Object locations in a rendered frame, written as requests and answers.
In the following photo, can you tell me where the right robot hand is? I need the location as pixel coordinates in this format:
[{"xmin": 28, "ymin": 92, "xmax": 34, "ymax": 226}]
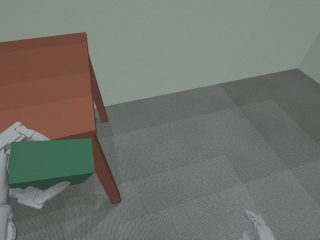
[{"xmin": 239, "ymin": 210, "xmax": 276, "ymax": 240}]

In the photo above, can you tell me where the left robot hand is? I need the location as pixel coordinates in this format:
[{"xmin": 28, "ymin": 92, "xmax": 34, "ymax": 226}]
[{"xmin": 0, "ymin": 122, "xmax": 71, "ymax": 210}]

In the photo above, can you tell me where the sponge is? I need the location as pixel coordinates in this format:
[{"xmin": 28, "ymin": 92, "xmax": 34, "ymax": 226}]
[{"xmin": 8, "ymin": 138, "xmax": 95, "ymax": 190}]

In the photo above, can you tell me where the robot left forearm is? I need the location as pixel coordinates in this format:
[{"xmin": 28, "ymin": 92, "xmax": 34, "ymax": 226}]
[{"xmin": 0, "ymin": 204, "xmax": 18, "ymax": 240}]

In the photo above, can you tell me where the table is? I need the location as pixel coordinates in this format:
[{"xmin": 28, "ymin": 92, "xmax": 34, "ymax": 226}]
[{"xmin": 0, "ymin": 32, "xmax": 121, "ymax": 205}]

